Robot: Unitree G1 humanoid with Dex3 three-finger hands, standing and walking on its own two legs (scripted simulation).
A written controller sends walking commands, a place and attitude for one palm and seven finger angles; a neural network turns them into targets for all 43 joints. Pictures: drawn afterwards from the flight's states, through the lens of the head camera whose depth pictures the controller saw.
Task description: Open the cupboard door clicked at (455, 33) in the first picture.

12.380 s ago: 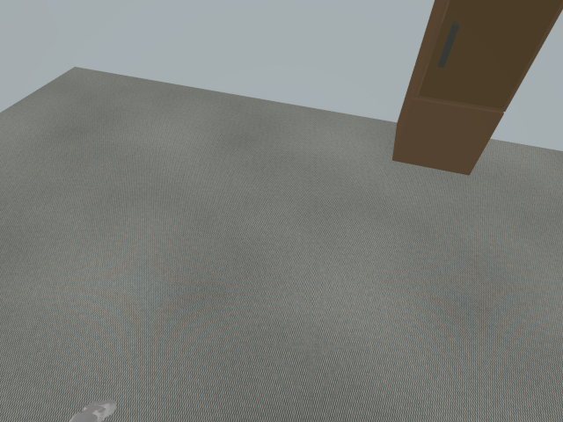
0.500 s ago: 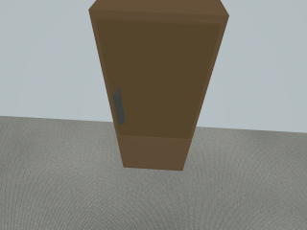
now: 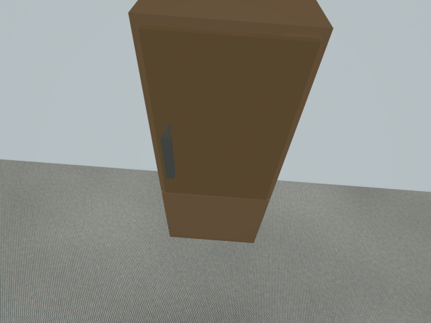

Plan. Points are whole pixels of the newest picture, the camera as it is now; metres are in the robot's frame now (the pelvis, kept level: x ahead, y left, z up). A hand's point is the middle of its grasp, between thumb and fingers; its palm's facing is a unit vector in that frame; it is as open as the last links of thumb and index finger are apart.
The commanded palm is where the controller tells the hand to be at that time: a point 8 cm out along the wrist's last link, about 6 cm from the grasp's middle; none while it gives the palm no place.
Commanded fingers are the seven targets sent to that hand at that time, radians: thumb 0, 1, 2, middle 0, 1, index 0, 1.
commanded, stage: raise the hand with hooked fingers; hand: left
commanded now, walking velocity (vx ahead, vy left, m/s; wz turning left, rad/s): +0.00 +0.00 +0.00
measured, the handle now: (169, 152) +0.58 +0.16 -0.09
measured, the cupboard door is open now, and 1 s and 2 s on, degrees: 0 0 0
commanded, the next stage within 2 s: none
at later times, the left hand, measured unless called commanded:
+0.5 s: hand out of the picture +0.13 +0.19 -0.08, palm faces +0.14 -0.99 -0.05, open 9.3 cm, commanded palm +0.14 +0.24 -0.07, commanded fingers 0.00 0.25 0.62 -0.25 -0.72 -0.25 -0.72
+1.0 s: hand (106, 285) +0.20 +0.23 -0.08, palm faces +0.00 -1.00 -0.06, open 12.3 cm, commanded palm +0.18 +0.28 -0.07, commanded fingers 0.00 -0.34 0.37 -0.29 -1.10 -0.29 -1.10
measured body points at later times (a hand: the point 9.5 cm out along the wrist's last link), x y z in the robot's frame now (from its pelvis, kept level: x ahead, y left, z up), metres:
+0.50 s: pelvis -0.03 -0.04 -0.11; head +0.02 -0.01 +0.34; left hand +0.12 +0.24 -0.07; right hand +0.21 -0.26 -0.15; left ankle +0.02 +0.06 -0.74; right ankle +0.00 -0.10 -0.74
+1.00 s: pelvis -0.03 -0.01 -0.11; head +0.06 +0.01 +0.33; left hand +0.20 +0.28 -0.08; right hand +0.14 -0.27 -0.19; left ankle +0.02 +0.06 -0.74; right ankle +0.00 -0.10 -0.74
